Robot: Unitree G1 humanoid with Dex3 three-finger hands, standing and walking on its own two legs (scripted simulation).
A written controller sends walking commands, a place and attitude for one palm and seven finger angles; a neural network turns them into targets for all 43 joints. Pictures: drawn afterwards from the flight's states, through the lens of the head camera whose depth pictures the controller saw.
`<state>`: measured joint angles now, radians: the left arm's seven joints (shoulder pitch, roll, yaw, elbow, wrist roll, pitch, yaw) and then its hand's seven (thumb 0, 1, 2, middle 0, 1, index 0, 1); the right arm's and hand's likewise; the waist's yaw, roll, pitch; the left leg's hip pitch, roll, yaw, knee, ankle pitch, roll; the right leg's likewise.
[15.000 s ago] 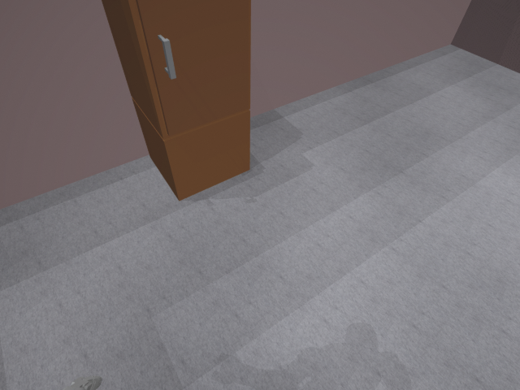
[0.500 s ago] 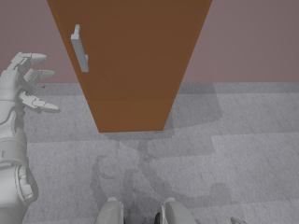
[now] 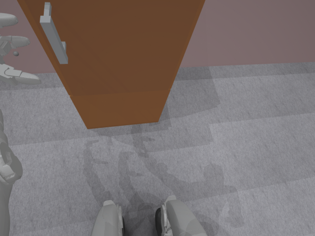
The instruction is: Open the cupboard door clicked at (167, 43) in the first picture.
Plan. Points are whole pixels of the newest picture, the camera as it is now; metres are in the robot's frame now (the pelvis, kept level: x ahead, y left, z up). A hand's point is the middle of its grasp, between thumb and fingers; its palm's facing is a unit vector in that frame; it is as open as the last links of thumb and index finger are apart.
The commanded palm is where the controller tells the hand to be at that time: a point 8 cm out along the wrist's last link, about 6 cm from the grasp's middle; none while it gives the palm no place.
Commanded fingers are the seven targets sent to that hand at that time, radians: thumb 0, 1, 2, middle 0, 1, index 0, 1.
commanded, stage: move the hooked fingers beside the handle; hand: left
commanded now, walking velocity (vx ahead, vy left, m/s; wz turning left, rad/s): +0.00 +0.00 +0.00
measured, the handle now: (56, 35) +0.58 +0.20 +0.07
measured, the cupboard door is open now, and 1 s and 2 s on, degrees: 0 0 0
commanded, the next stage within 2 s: slide the fingers in behind the handle in 0.84 s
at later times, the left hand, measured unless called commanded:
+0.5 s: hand (22, 50) +0.53 +0.26 +0.07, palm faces +0.05 -1.00 -0.02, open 14.0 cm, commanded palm +0.51 +0.29 +0.07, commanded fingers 0.00 -0.50 0.30 -0.30 -1.20 -0.30 -1.20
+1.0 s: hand (20, 52) +0.53 +0.26 +0.07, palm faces +0.06 -1.00 -0.03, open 14.0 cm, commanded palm +0.51 +0.29 +0.07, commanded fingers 0.00 -0.50 0.30 -0.30 -1.20 -0.30 -1.20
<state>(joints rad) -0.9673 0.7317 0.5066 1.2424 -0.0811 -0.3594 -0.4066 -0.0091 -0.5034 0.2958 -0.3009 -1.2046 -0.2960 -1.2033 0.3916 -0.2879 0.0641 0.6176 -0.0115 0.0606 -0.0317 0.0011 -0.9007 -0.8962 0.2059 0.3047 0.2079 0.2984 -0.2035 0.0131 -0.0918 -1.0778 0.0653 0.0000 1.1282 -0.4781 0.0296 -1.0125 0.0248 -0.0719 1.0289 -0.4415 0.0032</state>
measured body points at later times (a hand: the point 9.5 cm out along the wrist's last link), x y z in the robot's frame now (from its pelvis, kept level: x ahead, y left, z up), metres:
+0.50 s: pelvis +0.01 +0.00 +0.00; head +0.17 +0.04 +0.42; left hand +0.52 +0.31 +0.08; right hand +0.00 -0.26 -0.09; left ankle +0.02 +0.10 -0.65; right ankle +0.02 -0.13 -0.65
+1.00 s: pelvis +0.00 +0.00 +0.00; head +0.17 +0.04 +0.41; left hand +0.52 +0.32 +0.08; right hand +0.00 -0.28 -0.10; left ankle +0.02 +0.10 -0.65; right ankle +0.02 -0.13 -0.65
